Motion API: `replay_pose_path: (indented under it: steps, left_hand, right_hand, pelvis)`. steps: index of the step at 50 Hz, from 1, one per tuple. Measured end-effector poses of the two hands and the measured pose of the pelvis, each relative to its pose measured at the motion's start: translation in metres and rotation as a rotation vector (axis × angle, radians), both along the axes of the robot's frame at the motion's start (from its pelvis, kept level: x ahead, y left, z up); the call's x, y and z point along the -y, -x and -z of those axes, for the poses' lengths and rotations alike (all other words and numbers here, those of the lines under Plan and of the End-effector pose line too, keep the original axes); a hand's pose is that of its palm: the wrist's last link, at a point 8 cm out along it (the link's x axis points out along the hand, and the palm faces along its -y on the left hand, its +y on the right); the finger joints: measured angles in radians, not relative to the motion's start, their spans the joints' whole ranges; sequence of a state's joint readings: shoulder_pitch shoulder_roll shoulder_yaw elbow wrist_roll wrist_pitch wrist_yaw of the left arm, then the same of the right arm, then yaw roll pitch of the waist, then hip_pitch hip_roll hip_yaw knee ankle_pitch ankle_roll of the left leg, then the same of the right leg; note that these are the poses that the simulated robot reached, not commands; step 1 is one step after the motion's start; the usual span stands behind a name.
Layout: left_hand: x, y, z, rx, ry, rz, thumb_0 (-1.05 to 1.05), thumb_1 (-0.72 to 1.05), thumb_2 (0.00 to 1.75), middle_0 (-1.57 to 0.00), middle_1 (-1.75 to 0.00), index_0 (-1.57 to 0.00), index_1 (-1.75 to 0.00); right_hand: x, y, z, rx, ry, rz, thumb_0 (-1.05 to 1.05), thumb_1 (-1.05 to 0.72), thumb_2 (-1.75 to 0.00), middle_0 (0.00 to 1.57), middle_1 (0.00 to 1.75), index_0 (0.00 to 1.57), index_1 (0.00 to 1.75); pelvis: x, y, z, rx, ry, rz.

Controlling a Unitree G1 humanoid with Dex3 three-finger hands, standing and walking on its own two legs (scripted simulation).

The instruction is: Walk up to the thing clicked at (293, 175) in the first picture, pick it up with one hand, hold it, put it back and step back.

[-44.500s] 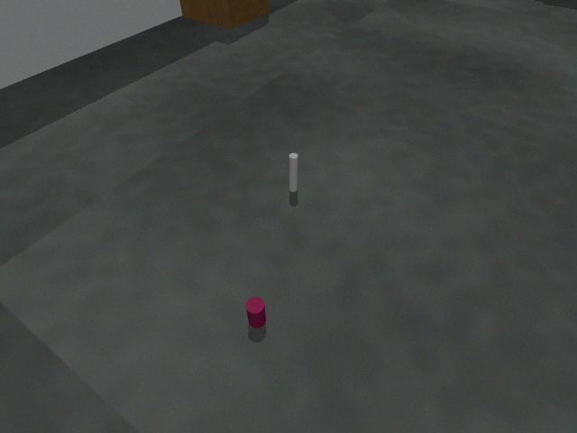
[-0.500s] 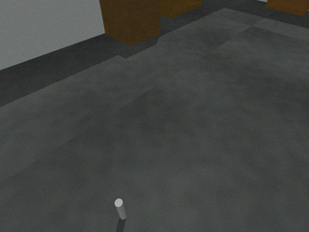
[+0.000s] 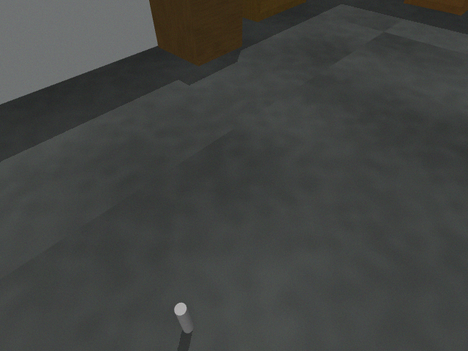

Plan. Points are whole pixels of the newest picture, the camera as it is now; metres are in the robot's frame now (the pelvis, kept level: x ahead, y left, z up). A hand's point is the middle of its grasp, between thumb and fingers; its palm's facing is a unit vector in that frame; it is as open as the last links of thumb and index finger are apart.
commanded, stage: stand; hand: left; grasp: from the side
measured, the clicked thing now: (184, 318) +0.40 +0.20 -0.67
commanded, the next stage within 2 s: step back in 0.46 s
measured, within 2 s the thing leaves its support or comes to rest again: neither
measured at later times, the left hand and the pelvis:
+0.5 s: hand out of the picture +0.10 +0.24 -0.15, palm faces -0.01 -0.94 -0.35, open 7.4 cm; pelvis +0.01 -0.01 +0.00, yaw +0 degrees
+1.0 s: hand out of the picture +0.08 +0.29 -0.18, palm faces -0.07 -0.93 -0.35, open 7.4 cm; pelvis -0.06 +0.04 -0.01, yaw -2 degrees
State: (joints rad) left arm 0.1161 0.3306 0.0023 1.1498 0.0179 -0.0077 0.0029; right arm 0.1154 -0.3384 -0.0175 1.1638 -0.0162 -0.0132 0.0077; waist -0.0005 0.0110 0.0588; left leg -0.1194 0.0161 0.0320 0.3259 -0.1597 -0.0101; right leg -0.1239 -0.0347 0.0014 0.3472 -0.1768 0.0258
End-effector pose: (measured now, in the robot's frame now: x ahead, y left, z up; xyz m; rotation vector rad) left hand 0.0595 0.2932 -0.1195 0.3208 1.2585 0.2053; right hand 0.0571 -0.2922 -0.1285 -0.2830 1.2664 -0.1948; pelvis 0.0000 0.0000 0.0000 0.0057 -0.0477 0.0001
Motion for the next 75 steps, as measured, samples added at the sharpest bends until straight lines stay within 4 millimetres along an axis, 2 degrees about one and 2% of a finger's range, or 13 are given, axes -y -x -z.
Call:
replay_pose_path:
  steps: [23, 28, 32, 36, 41, 45, 48, 53, 61, 64, 68, 71, 75]
  left_hand:
    - [0.009, -0.032, -0.004, 0.045, 0.001, 0.017, 0.01, 0.90, 0.90, -0.20, -0.30, -0.20, -0.30]
    - [0.002, -0.032, -0.001, 0.051, -0.014, 0.004, 0.01, 0.90, 0.90, -0.21, -0.30, -0.20, -0.30]
    - [-0.008, -0.027, 0.003, 0.040, -0.035, 0.017, 0.01, 0.90, 0.90, -0.21, -0.30, -0.20, -0.30]
    - [-0.022, -0.023, 0.010, 0.039, -0.043, 0.043, 0.01, 0.90, 0.90, -0.21, -0.30, -0.20, -0.30]
    - [-0.044, -0.031, 0.024, 0.077, -0.033, 0.057, 0.01, 0.90, 0.90, -0.21, -0.30, -0.20, -0.30]
    - [-0.046, -0.032, 0.023, 0.098, -0.024, 0.066, 0.01, 0.91, 0.90, -0.20, -0.30, -0.20, -0.30]
    - [-0.043, -0.025, 0.021, 0.097, -0.005, 0.076, 0.01, 0.91, 0.90, -0.20, -0.30, -0.20, -0.29]
    - [-0.039, 0.000, 0.022, 0.067, -0.003, 0.097, 0.01, 0.91, 0.90, -0.20, -0.30, -0.20, -0.30]
    - [-0.027, 0.044, 0.022, 0.055, -0.045, 0.125, 0.01, 0.90, 0.90, -0.20, -0.30, -0.20, -0.30]
    - [-0.016, 0.067, 0.012, 0.063, -0.051, 0.117, 0.01, 0.91, 0.90, -0.20, -0.30, -0.20, -0.30]
    - [-0.012, 0.092, -0.004, 0.077, -0.061, 0.101, 0.01, 0.90, 0.90, -0.21, -0.30, -0.20, -0.30]
    - [-0.013, 0.102, -0.012, 0.095, -0.070, 0.093, 0.01, 0.90, 0.90, -0.21, -0.30, -0.20, -0.30]
    - [-0.018, 0.110, -0.013, 0.144, -0.073, 0.095, 0.01, 0.90, 0.90, -0.21, -0.30, -0.20, -0.30]
  right_hand:
    - [0.009, -0.023, -0.004, 0.032, 0.007, 0.004, 0.01, -0.90, -0.90, 0.20, 0.30, 0.20, 0.30]
    - [0.016, -0.020, -0.002, 0.025, 0.014, 0.014, 0.01, -0.90, -0.90, 0.21, 0.30, 0.21, 0.30]
    - [0.023, -0.013, 0.001, 0.013, 0.040, 0.015, 0.01, -0.90, -0.90, 0.21, 0.30, 0.21, 0.30]
    - [0.023, 0.001, 0.001, -0.001, 0.075, 0.018, 0.01, -0.90, -0.90, 0.20, 0.30, 0.20, 0.30]
    - [0.007, 0.031, 0.000, -0.024, 0.112, 0.022, 0.01, -0.91, -0.90, 0.20, 0.30, 0.20, 0.30]
    - [-0.009, 0.058, -0.010, -0.055, 0.115, 0.021, 0.01, -0.90, -0.90, 0.20, 0.30, 0.20, 0.30]
    - [-0.014, 0.071, -0.016, -0.058, 0.120, 0.026, 0.01, -0.90, -0.90, 0.21, 0.30, 0.21, 0.30]
    - [-0.015, 0.075, -0.014, 0.011, 0.118, 0.038, 0.01, -0.90, -0.90, 0.21, 0.30, 0.21, 0.30]
    - [0.004, 0.088, 0.008, 0.115, 0.082, 0.035, 0.01, -0.90, -0.90, 0.21, 0.30, 0.21, 0.30]
    - [0.012, 0.100, 0.015, 0.119, 0.061, 0.052, 0.01, -0.90, -0.90, 0.21, 0.30, 0.21, 0.30]
    - [0.015, 0.119, 0.009, 0.100, 0.041, 0.051, 0.01, -0.90, -0.90, 0.21, 0.30, 0.21, 0.30]
    - [0.017, 0.136, 0.005, 0.085, 0.049, 0.038, 0.01, -0.90, -0.90, 0.21, 0.30, 0.21, 0.30]
    - [0.017, 0.162, 0.006, 0.046, 0.078, 0.008, 0.01, -0.90, -0.90, 0.21, 0.30, 0.20, 0.30]
  pelvis:
    - [0.007, -0.014, -0.001, -0.004, 0.001, 0.006]
    - [0.009, -0.002, 0.004, -0.018, 0.005, 0.011]
    - [0.006, 0.012, 0.010, -0.028, 0.014, 0.010]
    - [-0.007, 0.024, 0.016, -0.029, 0.012, 0.020]
    - [-0.028, 0.036, 0.026, -0.039, 0.015, 0.017]
    - [-0.032, 0.048, 0.019, -0.031, 0.033, 0.022]
    - [-0.034, 0.056, 0.014, -0.038, 0.038, 0.031]
    - [-0.035, 0.072, 0.015, -0.035, 0.029, 0.059]
    - [-0.019, 0.110, 0.031, -0.016, -0.001, 0.106]
    - [-0.012, 0.125, 0.030, 0.002, 0.036, 0.083]
    - [-0.007, 0.140, 0.019, -0.006, -0.026, 0.096]
    - [-0.008, 0.153, 0.014, -0.028, -0.030, 0.084]
    - [-0.013, 0.175, 0.016, -0.041, -0.013, 0.055]
